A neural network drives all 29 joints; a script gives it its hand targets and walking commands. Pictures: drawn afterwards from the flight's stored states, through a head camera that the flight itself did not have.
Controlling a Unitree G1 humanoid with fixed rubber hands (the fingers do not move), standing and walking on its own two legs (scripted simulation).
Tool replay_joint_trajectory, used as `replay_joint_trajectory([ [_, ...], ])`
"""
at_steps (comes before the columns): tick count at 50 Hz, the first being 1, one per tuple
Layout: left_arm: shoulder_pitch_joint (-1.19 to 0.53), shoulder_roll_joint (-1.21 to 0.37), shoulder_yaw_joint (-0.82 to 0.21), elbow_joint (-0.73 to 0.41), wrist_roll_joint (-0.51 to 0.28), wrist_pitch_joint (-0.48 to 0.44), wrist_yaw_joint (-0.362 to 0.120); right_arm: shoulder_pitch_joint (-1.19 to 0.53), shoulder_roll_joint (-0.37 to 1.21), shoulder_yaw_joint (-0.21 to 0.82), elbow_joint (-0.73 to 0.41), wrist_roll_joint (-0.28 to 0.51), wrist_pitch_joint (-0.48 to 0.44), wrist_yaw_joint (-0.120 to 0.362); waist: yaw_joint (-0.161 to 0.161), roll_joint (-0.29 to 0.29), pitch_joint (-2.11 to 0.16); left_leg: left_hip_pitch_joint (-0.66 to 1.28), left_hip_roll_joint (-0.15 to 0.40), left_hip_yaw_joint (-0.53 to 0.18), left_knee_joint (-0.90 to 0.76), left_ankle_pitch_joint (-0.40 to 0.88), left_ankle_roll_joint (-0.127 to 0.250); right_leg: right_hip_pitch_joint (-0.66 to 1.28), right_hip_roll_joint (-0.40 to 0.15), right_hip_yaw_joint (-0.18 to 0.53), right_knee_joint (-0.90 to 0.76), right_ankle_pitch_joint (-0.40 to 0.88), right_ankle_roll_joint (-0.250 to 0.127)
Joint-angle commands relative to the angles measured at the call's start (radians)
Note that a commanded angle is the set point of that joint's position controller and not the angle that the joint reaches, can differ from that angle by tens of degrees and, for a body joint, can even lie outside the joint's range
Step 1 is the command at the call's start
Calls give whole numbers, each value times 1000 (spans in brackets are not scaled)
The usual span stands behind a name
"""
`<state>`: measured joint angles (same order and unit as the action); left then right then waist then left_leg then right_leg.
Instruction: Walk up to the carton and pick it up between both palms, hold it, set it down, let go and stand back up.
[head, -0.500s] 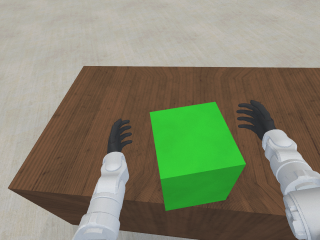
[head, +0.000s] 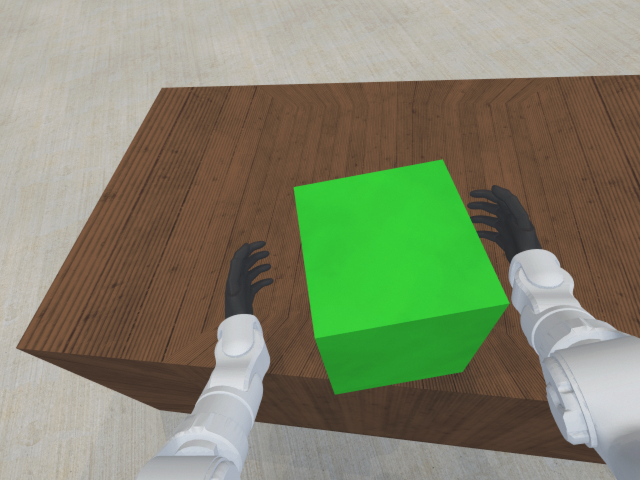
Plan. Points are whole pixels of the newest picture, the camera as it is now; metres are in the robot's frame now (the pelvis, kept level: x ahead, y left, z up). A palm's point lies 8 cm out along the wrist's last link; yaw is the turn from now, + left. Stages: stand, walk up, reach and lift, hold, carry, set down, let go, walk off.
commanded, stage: reach and lift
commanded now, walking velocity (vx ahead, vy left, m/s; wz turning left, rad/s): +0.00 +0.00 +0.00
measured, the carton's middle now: (384, 286) +0.41 +0.01 -0.05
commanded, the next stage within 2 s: none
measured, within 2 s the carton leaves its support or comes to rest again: neither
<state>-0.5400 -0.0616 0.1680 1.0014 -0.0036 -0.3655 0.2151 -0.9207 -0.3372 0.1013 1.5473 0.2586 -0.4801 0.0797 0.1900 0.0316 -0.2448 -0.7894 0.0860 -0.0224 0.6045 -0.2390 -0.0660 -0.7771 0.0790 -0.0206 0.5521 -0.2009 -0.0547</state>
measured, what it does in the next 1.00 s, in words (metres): stands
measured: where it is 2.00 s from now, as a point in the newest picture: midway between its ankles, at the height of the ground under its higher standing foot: outside the picture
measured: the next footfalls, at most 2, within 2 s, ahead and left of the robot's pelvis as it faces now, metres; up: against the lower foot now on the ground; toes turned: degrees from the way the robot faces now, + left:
none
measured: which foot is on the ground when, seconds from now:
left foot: down 0.00-1.00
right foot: down 0.00-1.00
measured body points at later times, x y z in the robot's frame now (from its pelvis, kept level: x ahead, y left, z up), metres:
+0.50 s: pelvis -0.01 -0.01 +0.00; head +0.10 -0.02 +0.44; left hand +0.36 +0.16 +0.00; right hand +0.45 -0.12 +0.01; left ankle +0.00 +0.16 -0.72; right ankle +0.01 -0.08 -0.72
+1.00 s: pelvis +0.00 -0.01 +0.01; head +0.10 -0.02 +0.45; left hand +0.36 +0.17 +0.01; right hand +0.45 -0.12 +0.01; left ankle +0.00 +0.16 -0.72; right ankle +0.01 -0.08 -0.72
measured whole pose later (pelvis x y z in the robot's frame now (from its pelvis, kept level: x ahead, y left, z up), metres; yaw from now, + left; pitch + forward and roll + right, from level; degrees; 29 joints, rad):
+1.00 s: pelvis +0.00 -0.01 +0.01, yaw +0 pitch +21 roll +0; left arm -0.55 -0.19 0.36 0.90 0.23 -0.33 0.23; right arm -0.89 -0.18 -0.15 1.45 -0.03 -0.44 -0.03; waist 0.16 0.01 -0.18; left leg -0.69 0.09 -0.02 0.53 -0.21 -0.07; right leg -0.69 0.08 -0.02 0.51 -0.18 -0.07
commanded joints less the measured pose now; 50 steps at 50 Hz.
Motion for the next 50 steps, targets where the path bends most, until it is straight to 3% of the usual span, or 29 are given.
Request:
replay_joint_trajectory([
  [1,-264,45,-6,-110,1,-58,-6,-370,-109,-1,-96,-2,-41,-9,-27,-137,-510,178,-74,93,32,407,-2,411,11,18,-4,303,53],
  [8,-286,10,14,-100,28,-67,-13,-380,-17,-20,-99,-37,-38,-24,-30,-148,-473,137,-78,90,24,369,11,432,-3,27,-7,278,64],
  [15,-296,-55,68,-137,127,-49,5,-394,49,-112,-117,-134,-50,-57,-26,-110,-484,188,-77,88,0,382,7,442,4,14,-24,279,55],
  [20,-302,-83,109,-162,186,-24,20,-389,79,-158,-129,-192,-42,-78,-20,-121,-449,200,-78,96,-25,365,18,475,2,15,-37,291,54],
  [40,-322,-164,114,-213,217,-10,23,-355,193,-211,-200,-270,3,-87,-20,-115,-426,252,-79,100,-45,351,35,452,-1,9,-57,233,38],
  [50,-295,-203,136,-224,263,-15,1,-316,271,-240,-222,-330,-3,-85,-24,-125,-405,257,-83,104,-67,368,43,512,-14,9,-62,315,43],
])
